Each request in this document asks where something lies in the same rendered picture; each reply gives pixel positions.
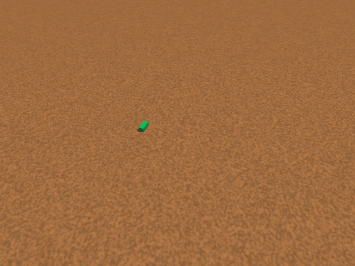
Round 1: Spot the small box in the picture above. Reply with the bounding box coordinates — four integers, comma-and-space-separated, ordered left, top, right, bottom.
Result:
139, 121, 149, 132

